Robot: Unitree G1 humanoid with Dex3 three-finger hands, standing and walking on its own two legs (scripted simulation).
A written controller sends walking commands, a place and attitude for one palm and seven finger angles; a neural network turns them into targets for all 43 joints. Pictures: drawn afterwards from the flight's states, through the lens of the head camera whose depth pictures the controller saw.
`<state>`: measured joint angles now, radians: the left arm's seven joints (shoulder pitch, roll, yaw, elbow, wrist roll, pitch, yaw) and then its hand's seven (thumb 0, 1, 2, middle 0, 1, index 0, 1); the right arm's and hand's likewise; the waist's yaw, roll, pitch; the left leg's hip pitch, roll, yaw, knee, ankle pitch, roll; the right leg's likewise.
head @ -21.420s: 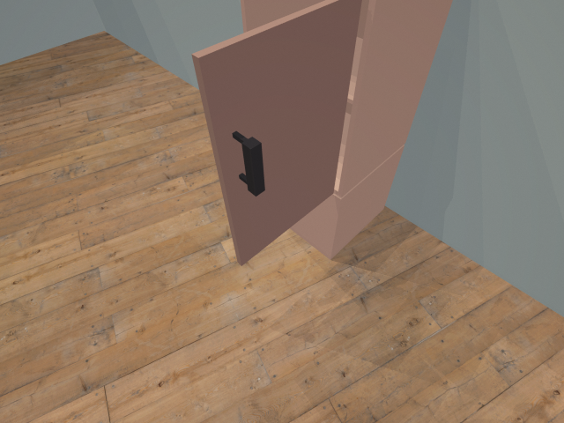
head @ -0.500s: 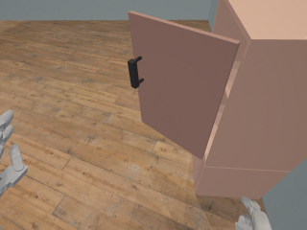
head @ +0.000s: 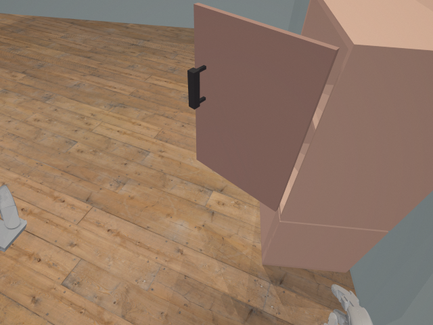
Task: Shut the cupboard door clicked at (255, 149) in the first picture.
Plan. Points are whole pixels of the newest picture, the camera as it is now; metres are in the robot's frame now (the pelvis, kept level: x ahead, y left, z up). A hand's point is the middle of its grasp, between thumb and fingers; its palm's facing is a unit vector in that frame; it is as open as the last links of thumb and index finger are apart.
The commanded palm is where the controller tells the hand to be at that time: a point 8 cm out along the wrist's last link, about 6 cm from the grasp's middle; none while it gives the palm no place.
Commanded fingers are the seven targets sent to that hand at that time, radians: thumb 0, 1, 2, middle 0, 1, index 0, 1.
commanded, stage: step back with the hand held close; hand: left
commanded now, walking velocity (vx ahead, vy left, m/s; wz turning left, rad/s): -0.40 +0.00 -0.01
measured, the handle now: (198, 86) +0.77 +0.10 +0.05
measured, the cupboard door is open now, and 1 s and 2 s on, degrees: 55 55 55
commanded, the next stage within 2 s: stop stepping back and stand still in 0.78 s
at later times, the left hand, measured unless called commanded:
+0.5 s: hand out of the picture +0.16 +0.28 +0.18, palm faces +0.46 -0.76 -0.46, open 7.4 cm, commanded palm +0.08 +0.32 +0.19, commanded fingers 0.00 0.90 0.90 -0.20 -0.30 -0.20 -0.30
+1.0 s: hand out of the picture +0.05 +0.24 +0.20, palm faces +0.37 -0.78 -0.50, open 7.4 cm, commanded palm +0.01 +0.28 +0.19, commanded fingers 0.00 0.90 0.90 -0.20 -0.30 -0.20 -0.30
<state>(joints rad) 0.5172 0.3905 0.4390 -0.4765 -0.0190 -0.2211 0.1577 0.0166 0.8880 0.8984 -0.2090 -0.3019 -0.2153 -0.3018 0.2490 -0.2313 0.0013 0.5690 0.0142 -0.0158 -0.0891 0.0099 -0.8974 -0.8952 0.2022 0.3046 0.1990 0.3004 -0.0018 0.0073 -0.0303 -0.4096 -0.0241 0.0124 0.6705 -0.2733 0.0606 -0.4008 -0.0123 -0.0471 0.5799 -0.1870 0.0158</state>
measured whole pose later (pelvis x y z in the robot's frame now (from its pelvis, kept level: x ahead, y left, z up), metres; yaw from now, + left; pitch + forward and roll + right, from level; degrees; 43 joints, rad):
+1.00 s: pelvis -0.14 -0.01 +0.01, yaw -3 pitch +2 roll -2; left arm 0.63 0.53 0.48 -0.55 -0.06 -0.24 0.13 0.01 0.88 0.90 -0.22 -0.30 -0.22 -0.30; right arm 0.24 -0.22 0.01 0.59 0.01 -0.02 -0.09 0.01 -0.90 -0.90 0.20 0.30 0.20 0.30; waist -0.02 -0.01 -0.12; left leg -0.46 0.01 -0.01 0.68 -0.24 -0.02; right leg -0.16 0.06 0.02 0.51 -0.38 -0.01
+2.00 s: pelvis -0.24 +0.06 -0.01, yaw +3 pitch +0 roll -2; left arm 0.28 0.28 0.18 0.11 0.01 -0.02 0.06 0.00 0.90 0.90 -0.19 -0.30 -0.20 -0.30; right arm 0.23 -0.28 -0.01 0.74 -0.02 -0.02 0.00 0.01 -0.90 -0.90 0.20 0.30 0.20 0.30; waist -0.01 0.08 -0.05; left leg -0.41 0.04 0.05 0.72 -0.30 0.02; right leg -0.30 -0.02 -0.14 0.70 -0.38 -0.02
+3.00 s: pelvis -0.23 +0.09 +0.02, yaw -1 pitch -2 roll +0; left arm 0.34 0.11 0.00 1.15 0.02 -0.01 0.03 0.01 0.91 0.90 -0.20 -0.30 -0.20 -0.30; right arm 0.34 -0.11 0.00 1.14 -0.01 0.00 -0.03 0.00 -0.90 -0.90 0.20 0.30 0.19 0.30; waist -0.02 0.00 0.00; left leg -0.20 0.00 0.13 0.40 -0.18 0.05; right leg -0.14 -0.04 -0.06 0.40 -0.24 0.02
